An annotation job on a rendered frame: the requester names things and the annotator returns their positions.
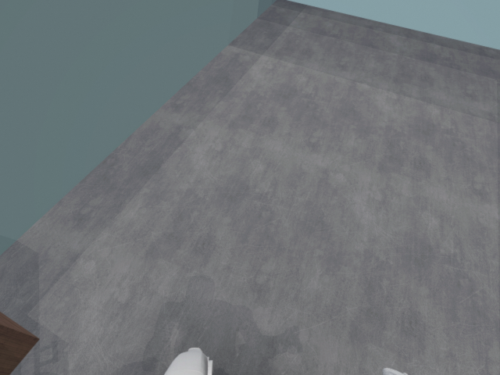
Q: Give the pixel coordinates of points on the cupboard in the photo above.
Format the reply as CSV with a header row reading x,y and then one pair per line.
x,y
15,343

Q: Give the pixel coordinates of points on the left robot thigh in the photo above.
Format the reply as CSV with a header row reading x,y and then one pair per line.
x,y
191,363

